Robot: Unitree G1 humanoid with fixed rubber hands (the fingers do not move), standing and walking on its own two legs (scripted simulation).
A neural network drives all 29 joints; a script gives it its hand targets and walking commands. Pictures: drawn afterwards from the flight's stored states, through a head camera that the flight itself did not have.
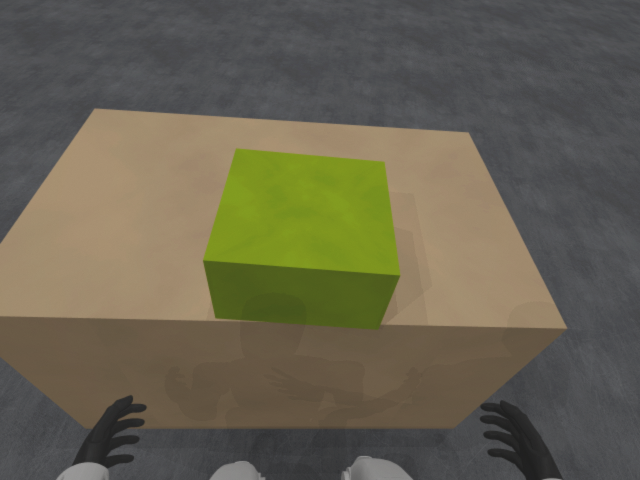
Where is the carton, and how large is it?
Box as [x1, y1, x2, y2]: [203, 148, 399, 329]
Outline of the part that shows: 236,148 203,258 215,317 377,329 399,277 399,269 384,162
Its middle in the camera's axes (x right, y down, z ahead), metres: -0.03 +0.00 +0.70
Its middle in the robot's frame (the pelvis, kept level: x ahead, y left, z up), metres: +0.52 +0.02 -0.05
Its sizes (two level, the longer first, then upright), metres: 0.281 0.268 0.159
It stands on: a pedestal, 0.61 m high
